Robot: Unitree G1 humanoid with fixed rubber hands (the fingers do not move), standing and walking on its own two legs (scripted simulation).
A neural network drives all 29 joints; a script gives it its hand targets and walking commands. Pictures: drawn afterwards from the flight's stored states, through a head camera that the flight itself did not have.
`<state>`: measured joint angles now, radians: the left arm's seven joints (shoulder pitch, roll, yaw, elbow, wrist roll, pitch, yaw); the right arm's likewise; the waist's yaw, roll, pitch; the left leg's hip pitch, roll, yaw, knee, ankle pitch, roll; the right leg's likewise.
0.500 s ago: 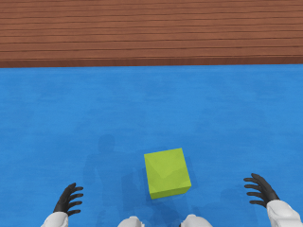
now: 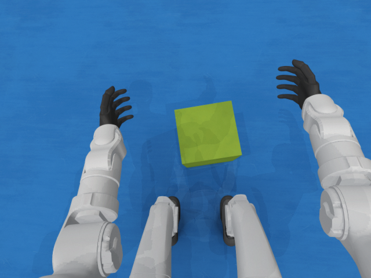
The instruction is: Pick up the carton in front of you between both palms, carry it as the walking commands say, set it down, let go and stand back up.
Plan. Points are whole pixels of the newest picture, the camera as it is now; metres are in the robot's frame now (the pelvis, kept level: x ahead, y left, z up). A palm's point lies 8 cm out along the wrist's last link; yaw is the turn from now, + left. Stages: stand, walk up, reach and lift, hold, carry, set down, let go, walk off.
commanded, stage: reach and lift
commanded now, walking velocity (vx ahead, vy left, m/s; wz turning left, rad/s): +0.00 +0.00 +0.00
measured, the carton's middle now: (206, 138) +0.47 -0.02 -0.53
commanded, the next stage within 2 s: none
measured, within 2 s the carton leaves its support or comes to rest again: leaves its support in 1.84 s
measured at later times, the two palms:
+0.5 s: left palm (140, 128) +0.45 +0.18 -0.26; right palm (270, 110) +0.49 -0.20 -0.27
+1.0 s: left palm (152, 137) +0.46 +0.19 -0.44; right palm (253, 127) +0.49 -0.19 -0.46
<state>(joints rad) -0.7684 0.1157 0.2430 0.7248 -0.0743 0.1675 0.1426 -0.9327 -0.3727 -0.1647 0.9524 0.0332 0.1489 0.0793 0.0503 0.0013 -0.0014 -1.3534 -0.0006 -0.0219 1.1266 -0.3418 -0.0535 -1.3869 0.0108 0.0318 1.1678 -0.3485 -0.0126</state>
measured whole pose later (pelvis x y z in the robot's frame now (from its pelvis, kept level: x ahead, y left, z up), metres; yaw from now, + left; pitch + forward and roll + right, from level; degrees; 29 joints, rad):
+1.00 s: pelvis -0.04 +0.01 -0.27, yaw +3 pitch +40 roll +4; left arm -1.28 0.22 0.14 1.04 -0.23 0.03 0.19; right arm -1.38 -0.48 -0.04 1.21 0.19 0.01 -0.01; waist 0.03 0.04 0.27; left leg -2.27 -0.07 -0.02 2.08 -0.50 -0.08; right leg -2.31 0.02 0.06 2.12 -0.51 0.02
